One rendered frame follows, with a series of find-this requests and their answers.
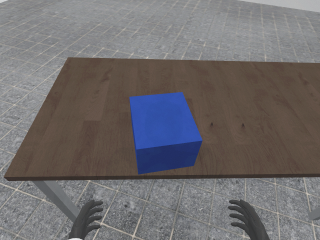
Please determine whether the carton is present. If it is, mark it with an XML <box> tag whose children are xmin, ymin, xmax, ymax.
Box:
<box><xmin>129</xmin><ymin>92</ymin><xmax>203</xmax><ymax>175</ymax></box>

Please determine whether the table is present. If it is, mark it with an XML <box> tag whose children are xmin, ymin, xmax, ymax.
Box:
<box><xmin>4</xmin><ymin>57</ymin><xmax>320</xmax><ymax>223</ymax></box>

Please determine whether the robot left hand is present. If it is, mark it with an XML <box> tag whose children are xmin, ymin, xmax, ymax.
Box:
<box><xmin>68</xmin><ymin>199</ymin><xmax>104</xmax><ymax>240</ymax></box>

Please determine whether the robot right hand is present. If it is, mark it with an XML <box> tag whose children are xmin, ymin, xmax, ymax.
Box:
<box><xmin>228</xmin><ymin>199</ymin><xmax>270</xmax><ymax>240</ymax></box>

